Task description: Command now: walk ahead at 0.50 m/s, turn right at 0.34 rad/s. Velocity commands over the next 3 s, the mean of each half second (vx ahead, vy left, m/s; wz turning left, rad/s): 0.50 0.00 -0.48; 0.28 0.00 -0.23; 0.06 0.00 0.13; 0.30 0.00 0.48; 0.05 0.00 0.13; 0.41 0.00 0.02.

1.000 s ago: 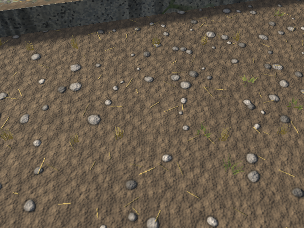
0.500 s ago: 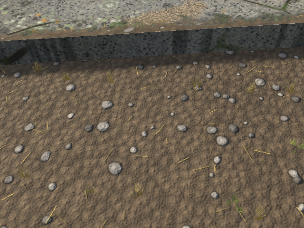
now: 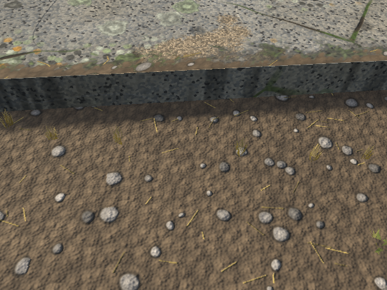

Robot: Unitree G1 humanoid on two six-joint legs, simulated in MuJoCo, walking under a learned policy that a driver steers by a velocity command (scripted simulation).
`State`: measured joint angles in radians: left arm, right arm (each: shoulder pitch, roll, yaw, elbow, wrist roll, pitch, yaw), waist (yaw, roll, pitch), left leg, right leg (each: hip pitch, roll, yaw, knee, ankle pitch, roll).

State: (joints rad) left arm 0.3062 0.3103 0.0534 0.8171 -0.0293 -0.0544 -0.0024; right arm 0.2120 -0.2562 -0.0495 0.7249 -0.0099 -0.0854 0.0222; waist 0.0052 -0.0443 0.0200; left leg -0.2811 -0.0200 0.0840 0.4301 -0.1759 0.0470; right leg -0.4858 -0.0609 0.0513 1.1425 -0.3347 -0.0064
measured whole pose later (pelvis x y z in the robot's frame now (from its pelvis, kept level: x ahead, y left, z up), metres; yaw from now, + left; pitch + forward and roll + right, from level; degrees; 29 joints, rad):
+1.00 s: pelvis +0.49 -0.10 -0.01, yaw -23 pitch +1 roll +0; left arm 0.24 0.28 0.05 0.78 -0.01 0.04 0.03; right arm 0.10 -0.22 -0.02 0.78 -0.02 -0.05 0.02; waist 0.01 -0.03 0.05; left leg -0.41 -0.03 0.02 0.48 -0.09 0.04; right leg -0.36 0.00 0.08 0.95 -0.55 0.06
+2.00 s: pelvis +0.73 -0.18 -0.01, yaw -1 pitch +1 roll +1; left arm 0.03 0.25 0.03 0.70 0.05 -0.07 0.00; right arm 0.42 -0.29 -0.09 0.84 0.00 -0.02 0.00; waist -0.09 -0.01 0.04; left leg -0.08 -0.12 -0.21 0.56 -0.44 0.05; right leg -0.44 0.02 0.01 0.50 -0.06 -0.02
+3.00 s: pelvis +0.96 -0.24 +0.00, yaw +2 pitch +0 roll +0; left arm 0.24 0.23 0.05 0.92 0.02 -0.07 -0.01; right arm 0.31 -0.25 -0.04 1.00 -0.03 -0.07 0.02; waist -0.02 0.04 0.03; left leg -0.39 0.05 0.00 1.06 -0.27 0.08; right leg -0.19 0.04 -0.09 0.38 -0.20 -0.08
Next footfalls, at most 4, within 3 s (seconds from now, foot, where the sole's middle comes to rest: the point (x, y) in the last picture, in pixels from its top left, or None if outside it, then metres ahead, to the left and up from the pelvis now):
0.38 right None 0.35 -0.17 -0.78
0.82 left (212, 241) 0.66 -0.06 -0.78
1.12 right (273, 287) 0.50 -0.26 -0.78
1.98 right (265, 191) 0.88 -0.28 -0.78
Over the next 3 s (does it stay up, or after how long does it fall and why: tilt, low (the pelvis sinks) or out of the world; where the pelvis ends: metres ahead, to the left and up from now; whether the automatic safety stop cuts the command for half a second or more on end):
stays up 0.96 -0.24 0.00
